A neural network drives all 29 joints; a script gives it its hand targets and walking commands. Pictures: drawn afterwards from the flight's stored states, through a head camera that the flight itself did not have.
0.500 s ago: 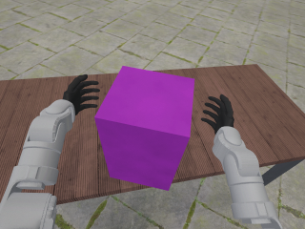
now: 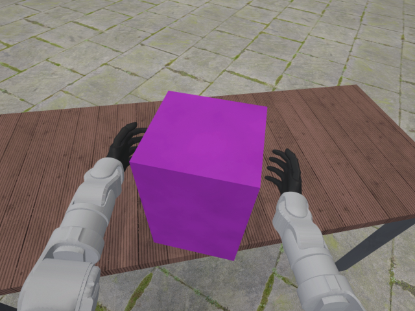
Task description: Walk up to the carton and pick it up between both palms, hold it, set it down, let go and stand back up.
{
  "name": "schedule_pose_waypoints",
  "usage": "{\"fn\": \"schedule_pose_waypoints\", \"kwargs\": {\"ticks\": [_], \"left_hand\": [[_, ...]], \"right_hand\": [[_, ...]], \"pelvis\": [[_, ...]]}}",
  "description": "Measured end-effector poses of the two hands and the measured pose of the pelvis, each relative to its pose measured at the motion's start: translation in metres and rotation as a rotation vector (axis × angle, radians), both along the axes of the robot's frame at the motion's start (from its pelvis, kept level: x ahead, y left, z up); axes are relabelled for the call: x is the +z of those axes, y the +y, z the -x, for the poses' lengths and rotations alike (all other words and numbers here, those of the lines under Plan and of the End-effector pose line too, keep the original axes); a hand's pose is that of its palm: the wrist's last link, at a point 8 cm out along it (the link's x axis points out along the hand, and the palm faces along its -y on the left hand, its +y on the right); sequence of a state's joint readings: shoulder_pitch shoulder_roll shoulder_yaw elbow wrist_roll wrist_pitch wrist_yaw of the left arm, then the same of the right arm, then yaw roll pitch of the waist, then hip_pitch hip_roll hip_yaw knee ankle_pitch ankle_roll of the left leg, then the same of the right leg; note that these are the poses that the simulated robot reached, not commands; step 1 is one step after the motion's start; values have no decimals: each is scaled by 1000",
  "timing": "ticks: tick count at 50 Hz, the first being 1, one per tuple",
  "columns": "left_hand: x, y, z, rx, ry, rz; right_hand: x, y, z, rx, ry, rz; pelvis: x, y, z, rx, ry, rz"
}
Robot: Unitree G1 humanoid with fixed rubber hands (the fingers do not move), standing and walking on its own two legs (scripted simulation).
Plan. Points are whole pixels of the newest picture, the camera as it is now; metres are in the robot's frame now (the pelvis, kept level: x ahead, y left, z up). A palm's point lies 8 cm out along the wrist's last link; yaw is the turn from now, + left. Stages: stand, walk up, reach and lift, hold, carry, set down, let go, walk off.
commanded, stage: reach and lift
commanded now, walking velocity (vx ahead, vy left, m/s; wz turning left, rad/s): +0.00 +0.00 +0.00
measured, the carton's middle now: (203, 182) +0.36 -0.03 +0.05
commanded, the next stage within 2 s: none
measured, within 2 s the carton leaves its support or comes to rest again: neither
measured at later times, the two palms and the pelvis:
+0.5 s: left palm (137, 158) +0.42 +0.10 +0.08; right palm (275, 183) +0.33 -0.17 +0.06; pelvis +0.00 +0.00 +0.00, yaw +0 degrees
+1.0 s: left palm (137, 159) +0.42 +0.10 +0.07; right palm (275, 184) +0.33 -0.17 +0.06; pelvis -0.01 -0.01 +0.00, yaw +1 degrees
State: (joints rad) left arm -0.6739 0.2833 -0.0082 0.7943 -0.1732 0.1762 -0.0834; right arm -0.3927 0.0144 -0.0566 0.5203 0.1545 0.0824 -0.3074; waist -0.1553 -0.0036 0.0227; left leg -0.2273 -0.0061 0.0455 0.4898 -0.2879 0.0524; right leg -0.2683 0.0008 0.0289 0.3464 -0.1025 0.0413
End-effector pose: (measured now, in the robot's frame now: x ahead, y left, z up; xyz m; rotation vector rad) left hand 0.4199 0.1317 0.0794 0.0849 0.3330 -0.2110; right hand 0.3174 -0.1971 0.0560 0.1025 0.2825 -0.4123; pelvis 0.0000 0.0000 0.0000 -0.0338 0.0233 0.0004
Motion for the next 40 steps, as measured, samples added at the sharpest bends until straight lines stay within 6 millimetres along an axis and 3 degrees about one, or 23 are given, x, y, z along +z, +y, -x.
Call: {"fn": "schedule_pose_waypoints", "kwargs": {"ticks": [6, 16, 26, 40], "left_hand": [[-8, -3, 2, 2, -7, 7], [-1, -8, 0, -8, -27, 8], [-3, -37, 1, -34, -24, 16], [-6, -36, 0, -13, -19, -1]], "right_hand": [[-3, 6, -2, -13, -29, -4], [12, 11, -13, -16, -58, 8], [4, 25, -16, -54, -49, 4], [-1, 24, -17, -45, -43, 11]], "pelvis": [[-1, -1, -2, -4, 14, 6], [0, -1, -1, -2, 3, 8], [0, -2, 2, -2, 13, 11], [0, -9, 6, 0, 31, 3]]}}
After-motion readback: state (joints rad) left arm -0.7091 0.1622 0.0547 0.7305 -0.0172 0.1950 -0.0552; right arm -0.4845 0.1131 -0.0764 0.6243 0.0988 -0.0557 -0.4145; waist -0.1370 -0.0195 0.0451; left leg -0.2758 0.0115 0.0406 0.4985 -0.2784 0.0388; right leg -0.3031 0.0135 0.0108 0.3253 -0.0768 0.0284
